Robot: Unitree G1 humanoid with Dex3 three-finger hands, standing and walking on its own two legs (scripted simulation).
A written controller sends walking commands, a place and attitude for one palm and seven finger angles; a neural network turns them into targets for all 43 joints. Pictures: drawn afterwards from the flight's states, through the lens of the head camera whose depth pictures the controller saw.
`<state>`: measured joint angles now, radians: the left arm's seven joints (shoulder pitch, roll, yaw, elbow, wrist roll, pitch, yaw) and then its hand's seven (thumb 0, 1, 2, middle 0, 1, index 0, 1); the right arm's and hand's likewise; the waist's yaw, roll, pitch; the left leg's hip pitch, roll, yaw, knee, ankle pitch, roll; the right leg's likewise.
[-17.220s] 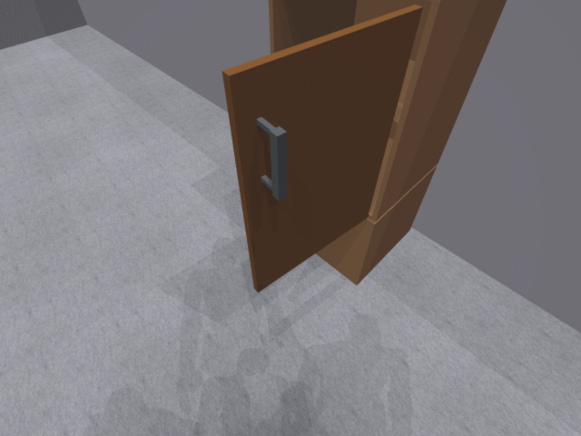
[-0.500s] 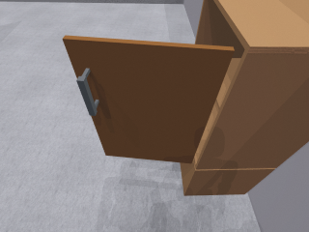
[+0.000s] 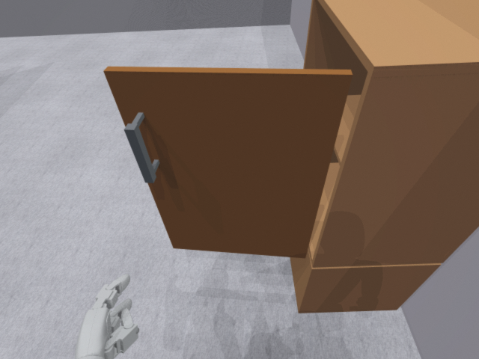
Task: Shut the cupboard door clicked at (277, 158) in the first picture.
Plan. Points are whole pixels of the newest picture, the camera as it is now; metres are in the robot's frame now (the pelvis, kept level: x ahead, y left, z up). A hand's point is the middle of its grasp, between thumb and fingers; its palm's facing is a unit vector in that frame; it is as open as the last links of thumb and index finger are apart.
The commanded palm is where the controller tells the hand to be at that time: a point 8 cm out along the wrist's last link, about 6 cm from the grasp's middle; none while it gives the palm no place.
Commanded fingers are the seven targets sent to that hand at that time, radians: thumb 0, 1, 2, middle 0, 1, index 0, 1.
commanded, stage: raise the hand and make a fist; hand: left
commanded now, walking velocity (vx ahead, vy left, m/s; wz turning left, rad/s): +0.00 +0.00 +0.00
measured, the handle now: (145, 149) +0.48 +0.20 +0.11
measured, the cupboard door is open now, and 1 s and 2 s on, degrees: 83 83 83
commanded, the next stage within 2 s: bring the fist close to the handle in 1.74 s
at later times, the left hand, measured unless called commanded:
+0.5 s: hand (156, 333) +0.17 +0.13 +0.03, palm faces -0.12 -0.99 -0.07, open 4.9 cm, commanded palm +0.14 +0.21 +0.01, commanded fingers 0.00 0.90 0.90 -0.82 -0.98 -0.82 -0.98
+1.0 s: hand (129, 299) +0.20 +0.17 +0.06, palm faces -0.07 -0.99 -0.07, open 3.2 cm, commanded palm +0.18 +0.22 +0.07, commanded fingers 0.00 0.90 0.90 -1.28 -1.48 -1.28 -1.48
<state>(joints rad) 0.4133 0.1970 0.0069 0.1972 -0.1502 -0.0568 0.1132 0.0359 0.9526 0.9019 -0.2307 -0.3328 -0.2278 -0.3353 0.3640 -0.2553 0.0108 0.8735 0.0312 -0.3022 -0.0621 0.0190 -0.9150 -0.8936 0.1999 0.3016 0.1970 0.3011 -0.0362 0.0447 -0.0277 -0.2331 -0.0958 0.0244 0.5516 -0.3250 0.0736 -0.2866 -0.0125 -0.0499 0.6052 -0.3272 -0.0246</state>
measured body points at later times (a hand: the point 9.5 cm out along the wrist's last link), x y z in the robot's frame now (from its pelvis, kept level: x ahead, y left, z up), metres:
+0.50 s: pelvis -0.04 -0.03 -0.07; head +0.01 -0.04 +0.38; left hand +0.17 +0.18 +0.03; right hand +0.19 -0.23 -0.13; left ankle -0.02 +0.07 -0.73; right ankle +0.00 -0.10 -0.73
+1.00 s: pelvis -0.01 -0.01 -0.03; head +0.02 -0.01 +0.42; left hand +0.20 +0.22 +0.07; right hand +0.17 -0.25 -0.09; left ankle -0.02 +0.07 -0.73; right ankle +0.00 -0.10 -0.73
